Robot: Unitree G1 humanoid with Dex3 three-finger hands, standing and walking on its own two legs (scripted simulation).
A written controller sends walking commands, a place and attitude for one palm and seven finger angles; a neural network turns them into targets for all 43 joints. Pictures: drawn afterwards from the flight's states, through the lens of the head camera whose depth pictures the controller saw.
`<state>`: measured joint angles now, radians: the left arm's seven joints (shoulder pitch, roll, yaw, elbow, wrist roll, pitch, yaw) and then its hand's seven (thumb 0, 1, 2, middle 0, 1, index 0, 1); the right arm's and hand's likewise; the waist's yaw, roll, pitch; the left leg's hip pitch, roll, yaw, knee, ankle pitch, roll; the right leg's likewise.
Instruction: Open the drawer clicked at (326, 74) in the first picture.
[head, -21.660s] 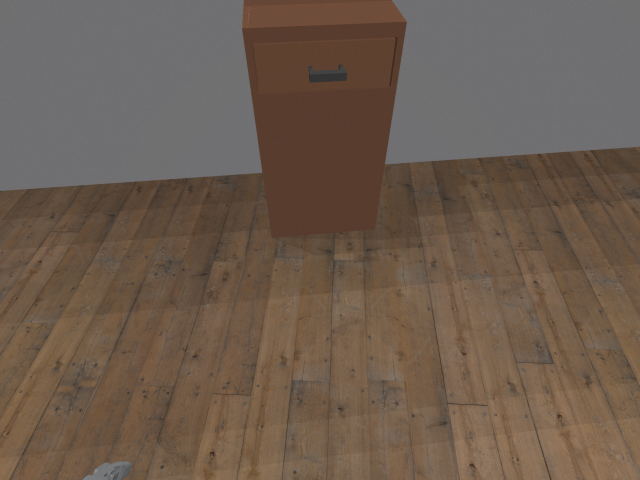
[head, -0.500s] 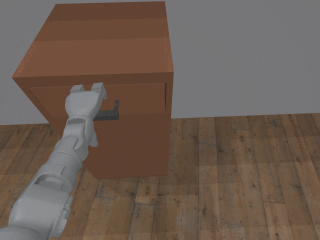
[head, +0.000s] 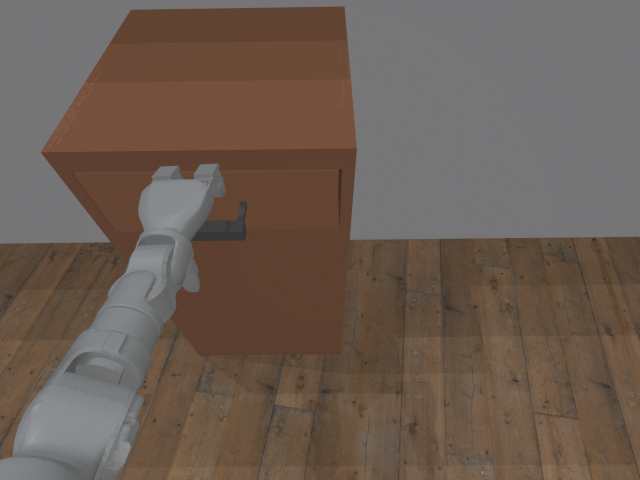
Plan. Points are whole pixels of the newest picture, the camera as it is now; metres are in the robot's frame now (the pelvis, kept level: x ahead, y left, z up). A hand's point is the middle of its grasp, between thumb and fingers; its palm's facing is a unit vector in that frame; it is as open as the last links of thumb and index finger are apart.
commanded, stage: re-aim the fingers above the handle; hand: left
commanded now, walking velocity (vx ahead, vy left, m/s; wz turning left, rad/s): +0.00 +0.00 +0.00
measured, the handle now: (213, 219) +0.50 +0.18 -0.02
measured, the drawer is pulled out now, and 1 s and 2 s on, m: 0.00 0.00 0.00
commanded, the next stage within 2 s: lower the fingers behind the handle in 1.88 s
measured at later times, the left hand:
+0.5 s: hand (193, 226) +0.45 +0.19 +0.04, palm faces -0.03 -0.04 -1.00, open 13.8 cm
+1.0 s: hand (201, 223) +0.45 +0.18 +0.04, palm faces -0.02 -0.05 -1.00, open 13.8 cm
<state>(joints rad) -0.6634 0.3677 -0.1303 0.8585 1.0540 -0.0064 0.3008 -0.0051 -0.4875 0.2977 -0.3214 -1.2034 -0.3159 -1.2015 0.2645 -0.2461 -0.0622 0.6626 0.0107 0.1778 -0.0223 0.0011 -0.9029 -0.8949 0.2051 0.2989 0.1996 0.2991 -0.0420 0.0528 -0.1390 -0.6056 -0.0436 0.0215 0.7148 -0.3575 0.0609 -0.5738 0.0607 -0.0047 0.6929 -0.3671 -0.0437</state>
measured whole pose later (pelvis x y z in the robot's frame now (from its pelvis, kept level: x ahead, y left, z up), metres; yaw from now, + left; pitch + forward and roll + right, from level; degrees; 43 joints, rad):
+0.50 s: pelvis +0.00 +0.00 +0.00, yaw -1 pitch +15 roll -1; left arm -0.68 0.38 -0.11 0.90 1.05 0.01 0.30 -0.01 -0.49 0.30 -0.32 -1.20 -0.31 -1.20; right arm 0.31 -0.25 -0.07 0.68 0.02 0.17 -0.02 0.00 -0.90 -0.89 0.21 0.30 0.20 0.30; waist -0.06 0.06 -0.14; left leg -0.61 -0.04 0.03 0.70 -0.35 0.06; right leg -0.58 0.07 0.01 0.68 -0.35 -0.04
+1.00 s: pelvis +0.00 +0.00 +0.00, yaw -1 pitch +15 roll -1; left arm -0.68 0.36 -0.11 0.89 1.06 0.01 0.30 0.00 -0.49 0.30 -0.32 -1.20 -0.32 -1.20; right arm 0.31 -0.24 -0.06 0.67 0.01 0.17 -0.02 0.00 -0.90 -0.89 0.21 0.30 0.20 0.30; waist -0.06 0.06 -0.15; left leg -0.61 -0.04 0.04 0.70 -0.35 0.06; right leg -0.58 0.07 0.01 0.68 -0.36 -0.04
